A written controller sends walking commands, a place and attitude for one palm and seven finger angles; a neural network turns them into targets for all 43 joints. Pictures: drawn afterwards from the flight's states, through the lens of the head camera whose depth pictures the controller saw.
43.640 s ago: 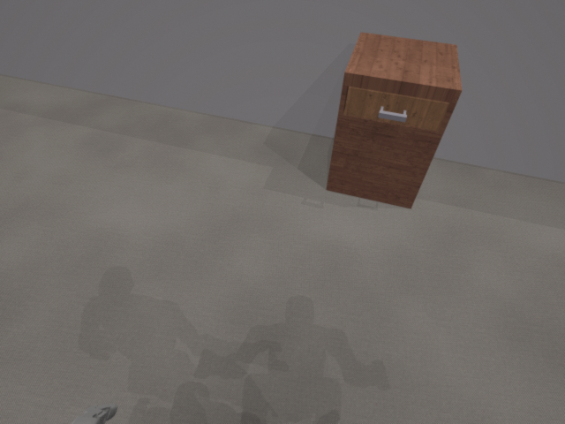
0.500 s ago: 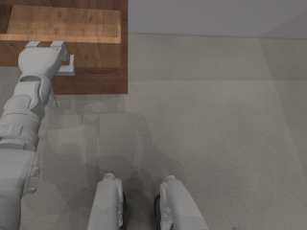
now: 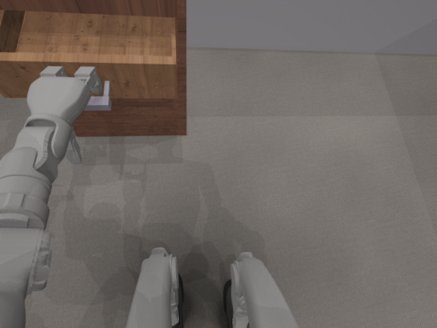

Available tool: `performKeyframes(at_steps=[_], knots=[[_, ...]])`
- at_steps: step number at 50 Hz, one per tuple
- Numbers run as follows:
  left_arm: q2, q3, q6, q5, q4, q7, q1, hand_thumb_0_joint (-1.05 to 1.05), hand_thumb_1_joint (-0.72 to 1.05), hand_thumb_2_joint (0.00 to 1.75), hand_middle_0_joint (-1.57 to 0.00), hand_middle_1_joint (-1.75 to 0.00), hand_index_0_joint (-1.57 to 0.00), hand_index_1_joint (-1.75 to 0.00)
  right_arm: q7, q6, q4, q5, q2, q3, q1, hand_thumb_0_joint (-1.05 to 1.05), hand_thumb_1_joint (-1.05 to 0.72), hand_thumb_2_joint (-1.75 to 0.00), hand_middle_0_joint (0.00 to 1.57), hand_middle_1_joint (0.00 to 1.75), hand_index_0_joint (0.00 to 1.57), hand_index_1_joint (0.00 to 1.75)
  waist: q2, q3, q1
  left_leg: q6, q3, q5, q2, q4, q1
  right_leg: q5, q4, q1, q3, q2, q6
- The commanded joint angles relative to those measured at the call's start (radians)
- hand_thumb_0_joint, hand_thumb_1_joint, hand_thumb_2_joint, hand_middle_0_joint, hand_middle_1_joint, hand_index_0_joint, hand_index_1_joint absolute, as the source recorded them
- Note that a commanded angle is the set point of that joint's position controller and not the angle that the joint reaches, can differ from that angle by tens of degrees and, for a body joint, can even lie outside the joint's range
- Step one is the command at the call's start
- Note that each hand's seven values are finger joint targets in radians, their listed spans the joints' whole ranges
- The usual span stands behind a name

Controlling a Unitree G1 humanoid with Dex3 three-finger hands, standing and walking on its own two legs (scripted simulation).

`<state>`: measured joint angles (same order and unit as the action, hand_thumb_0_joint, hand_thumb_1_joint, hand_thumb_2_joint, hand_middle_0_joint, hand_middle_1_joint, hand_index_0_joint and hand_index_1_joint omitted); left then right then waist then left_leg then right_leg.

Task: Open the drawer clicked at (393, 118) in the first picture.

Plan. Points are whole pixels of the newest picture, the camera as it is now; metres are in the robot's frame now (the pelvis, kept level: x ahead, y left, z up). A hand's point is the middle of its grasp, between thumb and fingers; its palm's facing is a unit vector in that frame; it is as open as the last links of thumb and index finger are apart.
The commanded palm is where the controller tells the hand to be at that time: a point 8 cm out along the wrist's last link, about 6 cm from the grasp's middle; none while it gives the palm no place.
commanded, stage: move the hooked fingers above the handle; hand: left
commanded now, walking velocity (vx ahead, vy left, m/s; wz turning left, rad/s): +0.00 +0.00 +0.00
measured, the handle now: (84, 94) +0.57 +0.27 -0.09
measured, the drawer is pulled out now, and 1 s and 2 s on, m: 0.12 0.12 0.12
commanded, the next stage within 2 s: lower the fingers behind the handle in 1.52 s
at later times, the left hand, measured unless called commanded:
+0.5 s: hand (77, 110) +0.50 +0.25 -0.03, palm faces -0.10 -0.04 -0.99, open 13.8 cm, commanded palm +0.51 +0.24 +0.01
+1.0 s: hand (68, 92) +0.52 +0.27 -0.01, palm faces +0.08 -0.05 -1.00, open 13.8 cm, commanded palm +0.51 +0.25 +0.01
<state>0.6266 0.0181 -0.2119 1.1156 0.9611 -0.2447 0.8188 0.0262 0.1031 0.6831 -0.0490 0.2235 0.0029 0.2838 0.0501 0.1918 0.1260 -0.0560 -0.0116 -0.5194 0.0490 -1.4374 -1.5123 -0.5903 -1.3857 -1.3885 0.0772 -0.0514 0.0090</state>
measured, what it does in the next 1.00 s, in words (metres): stands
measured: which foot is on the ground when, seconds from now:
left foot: down 0.00-1.00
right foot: down 0.00-1.00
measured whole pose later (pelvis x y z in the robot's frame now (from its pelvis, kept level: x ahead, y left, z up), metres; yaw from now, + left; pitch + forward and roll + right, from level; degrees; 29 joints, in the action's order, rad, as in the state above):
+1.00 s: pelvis +0.00 +0.00 -0.01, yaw +0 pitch +34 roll -7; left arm 0.64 0.08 -0.20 1.17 1.04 -0.46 0.89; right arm 0.01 0.11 0.66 -0.06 0.24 0.00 0.25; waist 0.06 0.21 0.16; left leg -0.06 -0.02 -0.53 0.05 -1.47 -1.54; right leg -0.60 -1.41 -1.41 0.09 -0.06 0.01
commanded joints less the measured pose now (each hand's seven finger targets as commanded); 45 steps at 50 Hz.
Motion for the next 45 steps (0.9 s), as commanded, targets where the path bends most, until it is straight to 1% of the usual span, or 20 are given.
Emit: performKeyframes(at_steps=[1, 3, 5, 8, 10, 13, 15, 17, 19, 22, 25, 27, 30, 32, 33, 35, 38, 39, 41, 45], knots=[[0.277, 0.123, -0.075, 0.023, -0.204, -0.144, 0.475, 0.00, -0.50, 0.30, -0.30, -1.20, -0.30, -1.20, 0.021, -0.012, -0.020, -0.014, 0.193, 0.071, 0.172, 0.00, -0.90, -0.90, 0.20, 0.30, 0.20, 0.30, 0.205, 0.509, 0.047, 0.008, -0.099, 0.338, -0.002, 0.103, 0.626, 0.210, 0.128, -0.035, 0.000, -0.024, 0.051], [0.336, 0.191, -0.028, 0.035, -0.092, -0.215, 0.429, 0.00, -0.50, 0.30, -0.30, -1.20, -0.30, -1.20, 0.005, 0.000, -0.031, -0.019, 0.198, 0.059, 0.162, 0.00, -0.90, -0.90, 0.20, 0.30, 0.20, 0.30, 0.209, 0.455, 0.024, 0.012, -0.092, 0.328, -0.004, 0.110, 0.564, 0.200, 0.118, -0.035, 0.006, -0.020, 0.052], [0.323, 0.183, 0.053, 0.044, 0.018, -0.269, 0.383, 0.00, -0.50, 0.30, -0.30, -1.20, -0.30, -1.20, -0.014, 0.015, -0.063, -0.020, 0.207, 0.052, 0.156, 0.00, -0.90, -0.90, 0.20, 0.30, 0.20, 0.30, 0.179, 0.437, 0.023, 0.013, -0.082, 0.317, -0.013, 0.110, 0.517, 0.204, 0.118, -0.012, 0.011, -0.022, 0.047], [0.310, 0.165, 0.158, 0.076, 0.085, -0.274, 0.325, 0.00, -0.50, 0.30, -0.30, -1.20, -0.30, -1.20, -0.037, 0.033, -0.094, -0.016, 0.220, 0.053, 0.161, 0.00, -0.90, -0.90, 0.20, 0.30, 0.20, 0.30, 0.179, 0.536, -0.001, 0.019, -0.079, 0.370, -0.012, 0.121, 0.559, 0.258, 0.112, 0.057, 0.014, -0.026, 0.045], [0.259, 0.101, 0.202, 0.081, 0.044, -0.226, 0.346, 0.00, -0.50, 0.30, -0.30, -1.20, -0.30, -1.20, -0.041, 0.043, -0.098, -0.007, 0.227, 0.059, 0.175, 0.00, -0.90, -0.90, 0.20, 0.30, 0.20, 0.30, 0.183, 0.609, 0.012, 0.022, -0.088, 0.400, -0.001, 0.130, 0.640, 0.285, 0.124, 0.076, 0.018, -0.031, 0.040], [0.193, 0.035, 0.177, 0.020, -0.122, -0.120, 0.438, 0.00, -0.50, 0.30, -0.30, -1.20, -0.30, -1.20, -0.029, 0.037, -0.087, -0.001, 0.221, 0.078, 0.190, 0.00, -0.90, -0.90, 0.20, 0.30, 0.20, 0.30, 0.159, 0.728, 0.044, 0.011, -0.102, 0.402, 0.004, 0.142, 0.734, 0.305, 0.161, 0.134, 0.005, -0.027, 0.030], [0.225, 0.050, 0.177, 0.007, -0.089, -0.075, 0.413, 0.00, -0.50, 0.30, -0.30, -1.20, -0.30, -1.20, -0.014, 0.040, -0.065, 0.008, 0.220, 0.074, 0.206, 0.00, -0.90, -0.90, 0.20, 0.30, 0.20, 0.30, 0.119, 0.664, 0.047, 0.002, -0.087, 0.342, -0.001, 0.147, 0.680, 0.278, 0.179, 0.153, 0.000, -0.030, 0.027], [0.265, 0.074, 0.123, -0.007, -0.149, -0.054, 0.448, 0.00, -0.50, 0.30, -0.30, -1.20, -0.30, -1.20, 0.004, 0.032, -0.059, 0.011, 0.213, 0.067, 0.195, 0.00, -0.90, -0.90, 0.20, 0.30, 0.20, 0.30, 0.104, 0.596, 0.048, -0.007, -0.074, 0.269, -0.005, 0.153, 0.620, 0.230, 0.196, 0.156, -0.015, -0.028, 0.028], [0.288, 0.095, 0.039, -0.004, -0.234, -0.066, 0.498, 0.00, -0.50, 0.30, -0.30, -1.20, -0.30, -1.20, 0.018, 0.014, -0.051, 0.006, 0.202, 0.068, 0.181, 0.00, -0.90, -0.90, 0.20, 0.30, 0.20, 0.30, 0.155, 0.620, 0.044, -0.009, -0.075, 0.276, -0.006, 0.143, 0.631, 0.225, 0.186, 0.131, -0.027, -0.024, 0.034], [0.312, 0.133, -0.043, 0.027, -0.222, -0.125, 0.464, 0.00, -0.50, 0.30, -0.30, -1.20, -0.30, -1.20, 0.024, -0.005, -0.039, -0.003, 0.193, 0.065, 0.161, 0.00, -0.90, -0.90, 0.20, 0.30, 0.20, 0.30, 0.175, 0.549, 0.036, -0.002, -0.080, 0.274, -0.004, 0.128, 0.603, 0.196, 0.160, 0.057, -0.019, -0.026, 0.044], [0.338, 0.172, -0.033, 0.044, -0.098, -0.207, 0.426, 0.00, -0.50, 0.30, -0.30, -1.20, -0.30, -1.20, 0.010, -0.005, -0.038, -0.012, 0.197, 0.056, 0.153, 0.00, -0.90, -0.90, 0.20, 0.30, 0.20, 0.30, 0.162, 0.440, 0.036, 0.002, -0.079, 0.250, -0.006, 0.118, 0.517, 0.173, 0.141, 0.010, -0.005, -0.025, 0.045], [0.348, 0.183, 0.015, 0.043, -0.006, -0.246, 0.386, 0.00, -0.50, 0.30, -0.30, -1.20, -0.30, -1.20, -0.004, -0.001, -0.053, -0.015, 0.204, 0.050, 0.156, 0.00, -0.90, -0.90, 0.20, 0.30, 0.20, 0.30, 0.134, 0.432, 0.034, -0.001, -0.065, 0.239, -0.013, 0.110, 0.457, 0.177, 0.141, 0.037, -0.007, -0.027, 0.041], [0.325, 0.157, 0.101, 0.049, 0.083, -0.248, 0.343, 0.00, -0.50, 0.30, -0.30, -1.20, -0.30, -1.20, -0.027, 0.010, -0.072, -0.012, 0.220, 0.051, 0.174, 0.00, -0.90, -0.90, 0.20, 0.30, 0.20, 0.30, 0.139, 0.487, 0.024, 0.004, -0.058, 0.274, -0.016, 0.114, 0.481, 0.215, 0.138, 0.069, 0.000, -0.029, 0.037], [0.290, 0.108, 0.142, 0.058, 0.092, -0.208, 0.339, 0.00, -0.50, 0.30, -0.30, -1.20, -0.30, -1.20, -0.031, 0.017, -0.077, -0.006, 0.224, 0.053, 0.184, 0.00, -0.90, -0.90, 0.20, 0.30, 0.20, 0.30, 0.127, 0.527, 0.029, 0.004, -0.054, 0.282, -0.015, 0.117, 0.504, 0.235, 0.145, 0.102, -0.001, -0.035, 0.036], [0.234, 0.065, 0.146, 0.049, 0.059, -0.174, 0.353, 0.00, -0.50, 0.30, -0.30, -1.20, -0.30, -1.20, -0.032, 0.017, -0.080, -0.005, 0.222, 0.059, 0.185, 0.00, -0.90, -0.90, 0.20, 0.30, 0.20, 0.30, 0.144, 0.578, 0.037, 0.006, -0.064, 0.302, -0.010, 0.119, 0.557, 0.247, 0.142, 0.095, -0.001, -0.034, 0.035], [0.186, 0.008, 0.127, 0.020, -0.094, -0.111, 0.455, 0.00, -0.50, 0.30, -0.30, -1.20, -0.30, -1.20, -0.025, 0.017, -0.066, -0.003, 0.219, 0.074, 0.192, 0.00, -0.90, -0.90, 0.20, 0.30, 0.20, 0.30, 0.171, 0.673, 0.055, 0.005, -0.081, 0.321, -0.002, 0.119, 0.653, 0.256, 0.156, 0.097, -0.007, -0.033, 0.031], [0.245, 0.058, 0.026, -0.042, -0.349, -0.047, 0.547, 0.00, -0.50, 0.30, -0.30, -1.20, -0.30, -1.20, 0.003, 0.000, -0.053, -0.002, 0.211, 0.090, 0.188, 0.00, -0.90, -0.90, 0.20, 0.30, 0.20, 0.30, 0.201, 0.788, 0.055, 0.001, -0.097, 0.370, 0.002, 0.127, 0.762, 0.289, 0.165, 0.138, -0.025, -0.027, 0.034], [0.263, 0.080, -0.012, -0.049, -0.396, -0.046, 0.530, 0.00, -0.50, 0.30, -0.30, -1.20, -0.30, -1.20, 0.011, -0.006, -0.044, -0.002, 0.210, 0.093, 0.190, 0.00, -0.90, -0.90, 0.20, 0.30, 0.20, 0.30, 0.235, 0.806, 0.037, 0.006, -0.105, 0.395, -0.001, 0.135, 0.801, 0.290, 0.165, 0.129, -0.026, -0.025, 0.037], [0.288, 0.117, -0.061, -0.035, -0.395, -0.075, 0.483, 0.00, -0.50, 0.30, -0.30, -1.20, -0.30, -1.20, 0.023, -0.017, -0.021, -0.004, 0.203, 0.090, 0.182, 0.00, -0.90, -0.90, 0.20, 0.30, 0.20, 0.30, 0.242, 0.730, 0.027, 0.010, -0.105, 0.417, 0.001, 0.130, 0.794, 0.283, 0.157, 0.071, -0.020, -0.024, 0.043], [0.314, 0.170, -0.028, 0.035, -0.153, -0.221, 0.434, 0.00, -0.50, 0.30, -0.30, -1.20, -0.30, -1.20, 0.010, -0.003, -0.009, -0.014, 0.197, 0.066, 0.159, 0.00, -0.90, -0.90, 0.20, 0.30, 0.20, 0.30, 0.185, 0.468, 0.034, 0.010, -0.095, 0.317, -0.002, 0.113, 0.588, 0.203, 0.134, -0.024, 0.004, -0.021, 0.047]])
